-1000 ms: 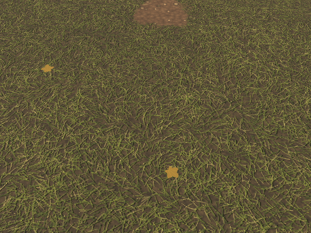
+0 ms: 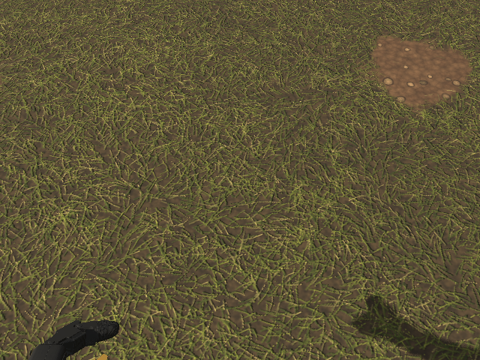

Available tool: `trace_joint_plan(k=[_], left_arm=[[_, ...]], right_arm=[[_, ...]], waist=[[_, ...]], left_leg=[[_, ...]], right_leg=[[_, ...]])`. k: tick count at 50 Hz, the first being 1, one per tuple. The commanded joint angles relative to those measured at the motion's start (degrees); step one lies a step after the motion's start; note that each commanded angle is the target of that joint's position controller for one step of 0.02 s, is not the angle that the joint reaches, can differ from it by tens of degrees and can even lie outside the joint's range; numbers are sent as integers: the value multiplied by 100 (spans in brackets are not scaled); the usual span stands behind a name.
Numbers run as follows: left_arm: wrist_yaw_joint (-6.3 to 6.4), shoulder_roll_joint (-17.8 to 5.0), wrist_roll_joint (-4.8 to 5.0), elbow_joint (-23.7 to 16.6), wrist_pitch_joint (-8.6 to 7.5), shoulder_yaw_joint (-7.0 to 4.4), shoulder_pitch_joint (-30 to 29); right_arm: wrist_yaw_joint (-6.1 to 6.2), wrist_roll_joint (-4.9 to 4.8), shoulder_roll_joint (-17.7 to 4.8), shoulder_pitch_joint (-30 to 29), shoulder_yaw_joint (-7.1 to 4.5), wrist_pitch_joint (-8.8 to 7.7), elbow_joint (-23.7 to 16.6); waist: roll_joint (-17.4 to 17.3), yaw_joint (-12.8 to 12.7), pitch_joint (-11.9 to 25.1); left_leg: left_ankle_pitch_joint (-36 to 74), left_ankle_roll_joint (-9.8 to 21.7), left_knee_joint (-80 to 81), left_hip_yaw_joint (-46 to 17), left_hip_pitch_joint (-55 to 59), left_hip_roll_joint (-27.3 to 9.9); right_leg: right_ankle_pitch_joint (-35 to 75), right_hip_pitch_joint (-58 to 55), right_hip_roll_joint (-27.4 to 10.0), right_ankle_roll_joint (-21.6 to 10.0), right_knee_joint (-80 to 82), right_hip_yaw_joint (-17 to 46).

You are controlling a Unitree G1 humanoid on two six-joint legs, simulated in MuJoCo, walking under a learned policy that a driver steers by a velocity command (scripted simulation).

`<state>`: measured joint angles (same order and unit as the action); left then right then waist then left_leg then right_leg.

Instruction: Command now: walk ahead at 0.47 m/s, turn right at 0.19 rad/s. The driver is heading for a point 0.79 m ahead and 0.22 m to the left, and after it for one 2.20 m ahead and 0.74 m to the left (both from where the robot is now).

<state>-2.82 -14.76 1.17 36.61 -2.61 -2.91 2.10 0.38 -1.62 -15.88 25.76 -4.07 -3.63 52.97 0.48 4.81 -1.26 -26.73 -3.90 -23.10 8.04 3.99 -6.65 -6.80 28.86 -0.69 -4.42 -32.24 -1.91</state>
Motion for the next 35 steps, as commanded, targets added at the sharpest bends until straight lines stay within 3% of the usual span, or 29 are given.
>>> trace_joint_plan(k=[1,2,3,5,7,9,11,16,21,22,24,25,26,27,28,29,30,31,32,33,35], left_arm=[[154,-1964,-34,324,-3,-609,2429],[149,-1441,-48,306,-44,-462,2576],[134,-1181,-73,348,-99,-361,2163],[123,-811,-84,292,-136,-241,1396],[115,-609,-157,270,-193,-190,1087],[129,-663,-114,368,-285,-211,1054],[163,-729,-143,500,-349,-235,1136],[246,-868,-154,721,-372,-243,1380],[293,-985,-72,998,-237,-282,1776],[310,-1018,-63,1013,-185,-293,1772],[371,-1185,-70,965,-86,-332,1658],[413,-1265,-86,931,-23,-349,1626],[460,-1278,-84,888,36,-336,1540],[513,-1174,-141,766,14,-270,1608],[373,-275,-292,535,-154,23,2332],[265,-746,-130,528,-399,-41,1799],[201,-998,96,313,-531,-113,1229],[219,-914,70,216,-602,-63,987],[259,-902,-57,217,-605,-88,882],[277,-950,-123,212,-543,-132,974],[291,-857,-183,208,-397,-137,1171]], right_arm=[[-29,189,-70,200,160,-203,-709],[-55,-5,-609,-170,30,-362,-604],[-67,-167,-879,-730,-61,-418,-837],[-3,33,-775,-1070,-52,-421,-868],[-35,56,-617,-785,-52,-284,-795],[-50,61,-451,-737,-19,-145,-781],[-36,83,-408,-1032,4,-59,-881],[-167,41,-293,-1973,94,-105,-1171],[-358,32,-286,-2655,138,-126,-1589],[-404,39,-311,-2686,131,-128,-1664],[-449,55,-476,-2461,54,-103,-1745],[-443,59,-644,-2052,-37,-73,-1703],[-403,55,-893,-1225,-183,-55,-1532],[-307,48,-1320,-303,-356,-12,-1380],[-282,8,-1860,-197,-456,-28,-1384],[-263,14,-1362,23,-320,-41,-1462],[-235,79,-1148,-195,-256,-56,-1451],[-216,74,-1052,-559,-229,-68,-1529],[-206,90,-911,-928,-184,-63,-1620],[-184,164,-786,-1138,-134,-69,-1720],[-155,146,-771,-1289,-135,-70,-1792]], waist=[[1503,-1003,2134],[1040,-1308,2506],[959,-1226,1501],[394,-839,643],[515,-477,458],[359,-319,263],[235,-347,19],[174,-698,-306],[62,-932,-467],[96,-901,-428],[332,-694,-98],[467,-460,234],[435,3,687],[10,403,1280],[-1530,-216,1967],[-973,196,2583],[-714,259,1732],[-142,48,1171],[129,-192,725],[-9,-407,602],[-174,-606,465]], left_leg=[[-141,331,-4535,-302,-4149,513],[-630,390,-5327,-1347,-4561,532],[-197,500,-5482,-1248,-5091,243],[729,559,-4817,-1122,-4686,-182],[1169,552,-4486,-1189,-4085,-330],[1362,450,-4179,-1144,-4099,-353],[1859,344,-3713,-1167,-4402,-357],[3480,435,-1902,-983,-4184,3],[3213,689,-1084,-869,-4580,204],[2933,759,-1026,-775,-4577,273],[2260,941,-1064,-411,-4049,607],[1929,1059,-1123,-238,-3488,837],[2036,1237,-899,-159,-2339,1086],[2264,1560,-855,-1132,-517,571],[1314,2730,-503,-4380,1735,-963],[770,2834,357,-5667,2191,-1207],[1032,2491,492,-4785,1668,-1056],[1520,2311,522,-4125,775,-829],[2171,2211,610,-3615,-108,-630],[2660,2189,746,-3300,-709,-477],[3048,2232,956,-2995,-1323,-316]], right_leg=[[-1249,-5490,-2005,-1519,749,3710],[-1615,-5312,-2198,-1623,1490,4653],[-1171,-4680,-1946,-1315,1492,3636],[-225,-3081,-1447,-1006,1666,2338],[184,-2313,-1213,-985,2068,1834],[598,-2023,-1222,-1054,2352,1446],[898,-1947,-1205,-1023,2515,1037],[927,-1953,-1000,-653,2714,54],[1409,-3219,-1369,-502,2384,-252],[1857,-3456,-1428,-447,2183,-312],[3850,-3735,-1428,-292,1439,-494],[4841,-3795,-1380,-209,733,-586],[5171,-3450,-1210,-58,-421,-752],[3840,-2144,-1008,152,-2076,-761],[-1646,576,237,565,-4314,-395],[-2560,1303,397,497,-4965,816],[-2107,1760,67,375,-4908,907],[-1656,1659,-188,317,-4425,839],[-1443,1379,-360,357,-3895,771],[-1304,940,-489,397,-3638,798],[-1218,640,-542,563,-3179,711]])
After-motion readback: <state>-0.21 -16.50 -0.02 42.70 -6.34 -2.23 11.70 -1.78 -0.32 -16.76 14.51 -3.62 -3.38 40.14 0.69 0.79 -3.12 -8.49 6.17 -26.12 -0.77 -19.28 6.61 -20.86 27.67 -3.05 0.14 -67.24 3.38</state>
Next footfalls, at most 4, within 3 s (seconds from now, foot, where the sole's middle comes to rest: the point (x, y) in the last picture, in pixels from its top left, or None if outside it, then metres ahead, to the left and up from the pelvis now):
0.54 left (190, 355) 0.47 0.12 -0.75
1.00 right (230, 248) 0.78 -0.01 -0.75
1.48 left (131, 253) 0.79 0.29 -0.75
1.84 right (198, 214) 0.92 0.09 -0.75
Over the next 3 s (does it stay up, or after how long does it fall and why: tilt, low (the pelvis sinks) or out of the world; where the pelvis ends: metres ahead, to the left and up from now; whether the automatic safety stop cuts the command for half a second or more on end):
stays up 1.00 0.16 0.02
